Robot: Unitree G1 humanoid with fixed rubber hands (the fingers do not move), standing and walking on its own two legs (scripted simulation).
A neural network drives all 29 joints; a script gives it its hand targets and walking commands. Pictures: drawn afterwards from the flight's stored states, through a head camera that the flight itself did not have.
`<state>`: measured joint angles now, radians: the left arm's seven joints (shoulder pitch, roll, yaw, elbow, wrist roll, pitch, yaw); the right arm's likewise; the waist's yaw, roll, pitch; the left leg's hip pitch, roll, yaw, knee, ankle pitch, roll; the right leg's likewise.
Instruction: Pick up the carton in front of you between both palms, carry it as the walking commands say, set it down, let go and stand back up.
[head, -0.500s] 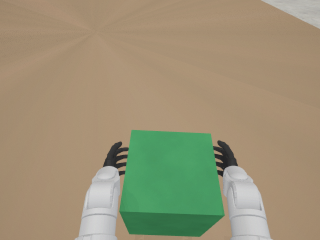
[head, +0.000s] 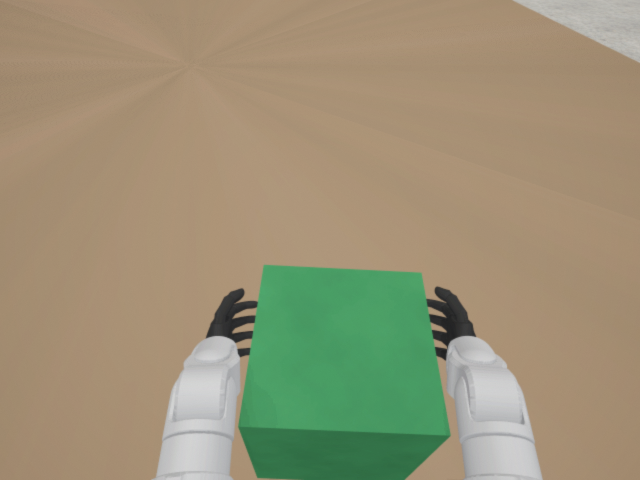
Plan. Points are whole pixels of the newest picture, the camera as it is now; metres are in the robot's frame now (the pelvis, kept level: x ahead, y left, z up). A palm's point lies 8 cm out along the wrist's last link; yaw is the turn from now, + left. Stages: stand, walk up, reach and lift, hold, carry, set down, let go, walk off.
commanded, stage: hold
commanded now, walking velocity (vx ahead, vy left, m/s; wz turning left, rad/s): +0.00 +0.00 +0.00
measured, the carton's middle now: (335, 380) +0.29 +0.00 -0.04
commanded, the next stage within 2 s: set down in 0.14 s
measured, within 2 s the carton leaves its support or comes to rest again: neither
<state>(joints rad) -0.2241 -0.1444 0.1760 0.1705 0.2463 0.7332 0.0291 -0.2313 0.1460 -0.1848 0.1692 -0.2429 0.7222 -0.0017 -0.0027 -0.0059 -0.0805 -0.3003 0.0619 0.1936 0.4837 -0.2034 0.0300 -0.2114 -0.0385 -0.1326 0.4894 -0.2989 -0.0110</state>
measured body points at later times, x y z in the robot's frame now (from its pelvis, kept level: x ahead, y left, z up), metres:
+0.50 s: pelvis -0.06 +0.00 -0.01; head -0.03 +0.02 +0.43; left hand +0.32 +0.13 +0.01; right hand +0.30 -0.17 +0.02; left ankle +0.03 +0.10 -0.74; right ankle -0.03 -0.11 -0.74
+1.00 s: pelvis -0.07 +0.01 -0.13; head +0.17 +0.01 +0.25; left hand +0.38 +0.13 -0.22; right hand +0.35 -0.17 -0.21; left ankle +0.03 +0.10 -0.74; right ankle -0.03 -0.11 -0.74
